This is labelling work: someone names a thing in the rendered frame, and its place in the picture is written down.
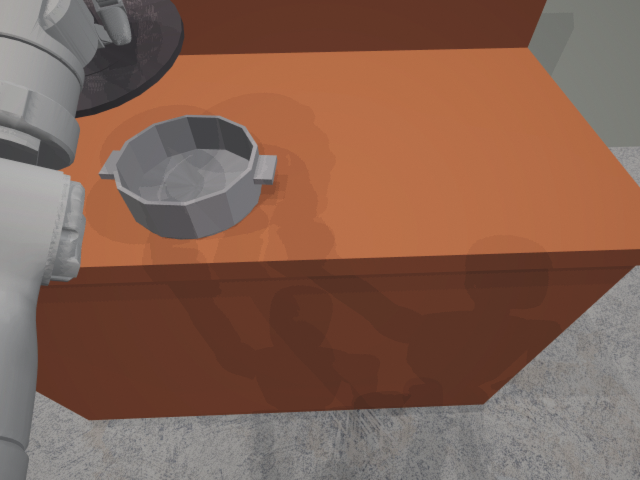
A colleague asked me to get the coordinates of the knob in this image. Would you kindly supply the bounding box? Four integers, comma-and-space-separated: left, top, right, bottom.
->
88, 8, 99, 24

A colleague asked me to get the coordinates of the left robot hand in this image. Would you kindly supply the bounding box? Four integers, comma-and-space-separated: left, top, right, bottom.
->
78, 0, 132, 49

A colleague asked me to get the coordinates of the robot left forearm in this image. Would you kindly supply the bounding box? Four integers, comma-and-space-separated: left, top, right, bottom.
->
0, 0, 98, 170

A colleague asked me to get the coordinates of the table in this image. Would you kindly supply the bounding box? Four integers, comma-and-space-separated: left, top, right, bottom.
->
36, 0, 640, 420

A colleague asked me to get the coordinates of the lid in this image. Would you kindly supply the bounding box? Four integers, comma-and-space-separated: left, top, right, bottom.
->
75, 0, 184, 118

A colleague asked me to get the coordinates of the pot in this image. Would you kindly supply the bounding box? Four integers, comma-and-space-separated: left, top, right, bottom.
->
99, 115, 277, 240

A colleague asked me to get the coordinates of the robot left upper arm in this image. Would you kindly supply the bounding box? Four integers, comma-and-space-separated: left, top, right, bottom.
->
0, 158, 86, 480

